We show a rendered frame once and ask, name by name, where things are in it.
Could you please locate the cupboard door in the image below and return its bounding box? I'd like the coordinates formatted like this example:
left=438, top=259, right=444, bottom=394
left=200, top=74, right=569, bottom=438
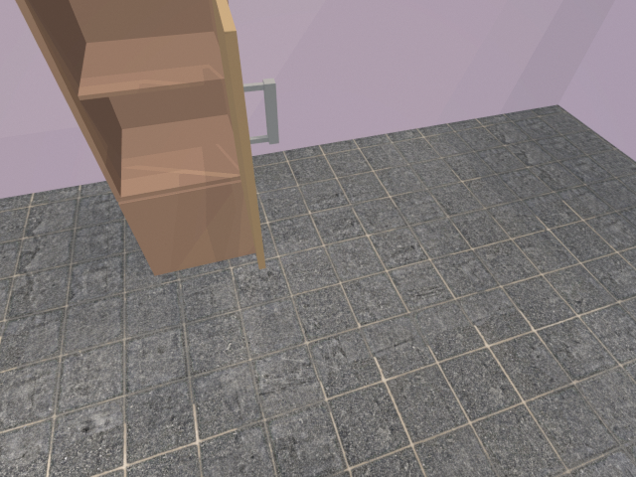
left=212, top=0, right=266, bottom=269

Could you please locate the handle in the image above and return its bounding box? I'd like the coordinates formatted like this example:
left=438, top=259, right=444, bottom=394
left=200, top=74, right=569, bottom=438
left=243, top=79, right=279, bottom=144

